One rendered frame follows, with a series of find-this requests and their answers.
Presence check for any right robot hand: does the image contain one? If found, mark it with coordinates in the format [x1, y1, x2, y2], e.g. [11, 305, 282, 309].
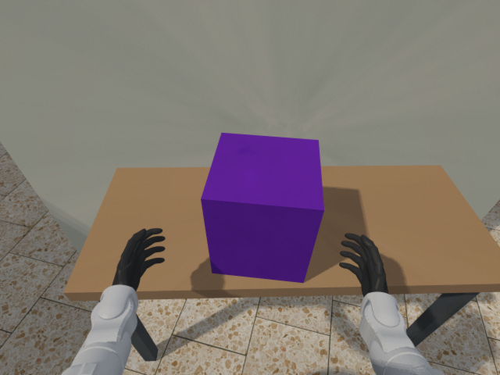
[339, 233, 388, 297]

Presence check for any right robot forearm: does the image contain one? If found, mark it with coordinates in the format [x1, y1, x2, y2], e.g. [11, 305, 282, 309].
[359, 291, 444, 375]

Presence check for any left robot hand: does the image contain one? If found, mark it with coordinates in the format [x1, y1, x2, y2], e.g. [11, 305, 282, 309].
[112, 228, 165, 291]

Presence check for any table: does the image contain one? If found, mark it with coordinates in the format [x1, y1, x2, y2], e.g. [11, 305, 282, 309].
[63, 165, 500, 361]

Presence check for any carton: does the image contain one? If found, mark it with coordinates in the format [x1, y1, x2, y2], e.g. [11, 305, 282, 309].
[201, 133, 324, 283]

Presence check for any left robot forearm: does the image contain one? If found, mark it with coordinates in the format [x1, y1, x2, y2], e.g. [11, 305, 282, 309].
[61, 284, 138, 375]

